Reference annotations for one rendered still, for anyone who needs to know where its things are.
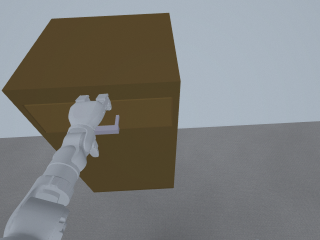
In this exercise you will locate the left robot forearm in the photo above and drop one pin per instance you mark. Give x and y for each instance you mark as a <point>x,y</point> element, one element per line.
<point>58,181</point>

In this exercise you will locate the robot left hand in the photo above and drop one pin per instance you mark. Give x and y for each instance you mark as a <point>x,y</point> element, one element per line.
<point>90,113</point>

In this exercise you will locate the handle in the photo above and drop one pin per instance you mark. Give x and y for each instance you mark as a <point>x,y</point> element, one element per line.
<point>108,129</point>

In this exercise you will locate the robot left upper arm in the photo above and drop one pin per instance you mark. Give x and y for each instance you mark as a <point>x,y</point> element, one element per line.
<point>39,219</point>

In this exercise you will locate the cabinet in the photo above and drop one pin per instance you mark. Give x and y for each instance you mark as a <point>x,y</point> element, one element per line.
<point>125,56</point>

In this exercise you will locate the drawer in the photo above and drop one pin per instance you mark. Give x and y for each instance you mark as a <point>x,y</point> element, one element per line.
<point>133,113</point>

